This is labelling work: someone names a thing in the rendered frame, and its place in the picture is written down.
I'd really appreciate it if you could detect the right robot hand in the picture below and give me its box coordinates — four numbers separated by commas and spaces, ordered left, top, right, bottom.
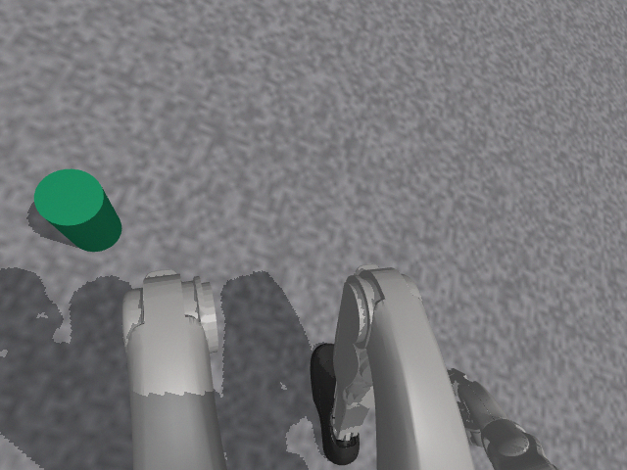
447, 368, 508, 447

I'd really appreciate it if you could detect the right robot foot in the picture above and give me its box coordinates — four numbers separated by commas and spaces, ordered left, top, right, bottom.
311, 344, 360, 465

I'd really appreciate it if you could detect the can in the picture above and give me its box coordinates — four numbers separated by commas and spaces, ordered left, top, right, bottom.
34, 169, 121, 252

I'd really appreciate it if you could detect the right robot arm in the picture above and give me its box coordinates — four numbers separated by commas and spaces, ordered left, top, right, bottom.
481, 419, 559, 470

